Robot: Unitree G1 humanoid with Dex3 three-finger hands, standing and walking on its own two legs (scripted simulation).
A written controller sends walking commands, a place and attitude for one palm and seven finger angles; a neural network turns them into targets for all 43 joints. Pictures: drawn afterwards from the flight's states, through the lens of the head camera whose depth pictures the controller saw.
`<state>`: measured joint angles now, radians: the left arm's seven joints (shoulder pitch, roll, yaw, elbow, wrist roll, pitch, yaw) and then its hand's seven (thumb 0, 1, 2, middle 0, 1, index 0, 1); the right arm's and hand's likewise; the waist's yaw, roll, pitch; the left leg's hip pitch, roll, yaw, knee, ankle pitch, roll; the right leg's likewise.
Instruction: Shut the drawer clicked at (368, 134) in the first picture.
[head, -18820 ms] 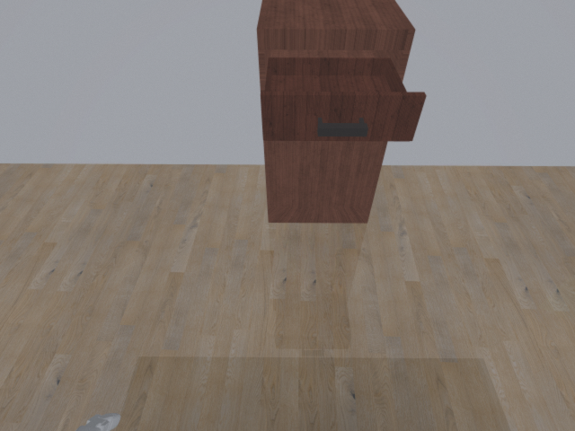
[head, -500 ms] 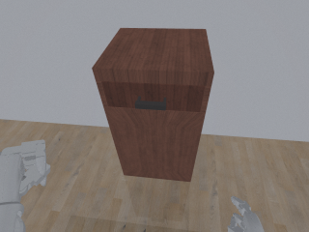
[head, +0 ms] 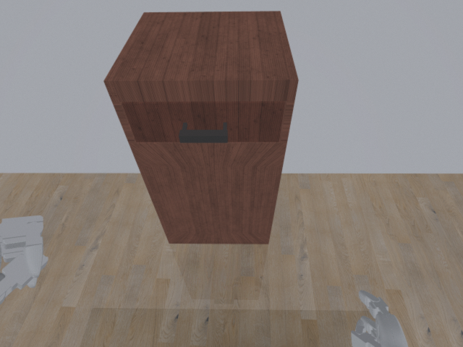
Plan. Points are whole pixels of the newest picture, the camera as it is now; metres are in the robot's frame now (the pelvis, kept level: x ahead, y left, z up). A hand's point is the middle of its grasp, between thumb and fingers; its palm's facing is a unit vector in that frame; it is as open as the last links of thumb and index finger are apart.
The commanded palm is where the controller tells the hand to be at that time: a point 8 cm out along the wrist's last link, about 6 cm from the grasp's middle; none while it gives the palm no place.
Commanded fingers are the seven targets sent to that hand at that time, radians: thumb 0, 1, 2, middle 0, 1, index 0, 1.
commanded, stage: step back with the hand held close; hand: left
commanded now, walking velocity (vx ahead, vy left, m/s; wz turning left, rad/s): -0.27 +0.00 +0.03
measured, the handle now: (204, 131) +0.65 +0.12 -0.03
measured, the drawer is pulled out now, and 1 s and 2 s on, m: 0.00 0.00 0.00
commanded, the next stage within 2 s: stop stepping back and stand still in 1.00 s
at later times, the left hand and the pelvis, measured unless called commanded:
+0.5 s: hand out of the picture +0.13 +0.25 +0.17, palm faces +0.40 -0.75 -0.53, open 3.2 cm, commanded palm +0.07 +0.29 +0.18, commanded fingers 0.00 0.90 0.90 -1.40 -1.60 -1.40 -1.60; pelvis -0.05 +0.00 -0.01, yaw +2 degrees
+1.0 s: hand out of the picture +0.03 +0.24 +0.16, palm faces +0.42 -0.79 -0.44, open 3.2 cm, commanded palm -0.03 +0.27 +0.18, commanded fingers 0.00 0.90 0.90 -1.40 -1.60 -1.40 -1.60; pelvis -0.15 -0.02 +0.00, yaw +3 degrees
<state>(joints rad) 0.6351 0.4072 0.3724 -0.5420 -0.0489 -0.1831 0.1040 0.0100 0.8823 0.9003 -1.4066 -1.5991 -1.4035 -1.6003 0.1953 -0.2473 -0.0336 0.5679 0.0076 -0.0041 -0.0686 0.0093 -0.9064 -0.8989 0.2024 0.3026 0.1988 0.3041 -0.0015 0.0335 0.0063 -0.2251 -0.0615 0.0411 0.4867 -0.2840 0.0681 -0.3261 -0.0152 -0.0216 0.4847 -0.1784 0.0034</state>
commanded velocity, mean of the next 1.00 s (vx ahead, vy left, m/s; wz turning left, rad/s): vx -0.36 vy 0.00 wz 0.00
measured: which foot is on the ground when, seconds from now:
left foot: down 0.00-0.82, up 0.84-1.00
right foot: down 0.00-1.00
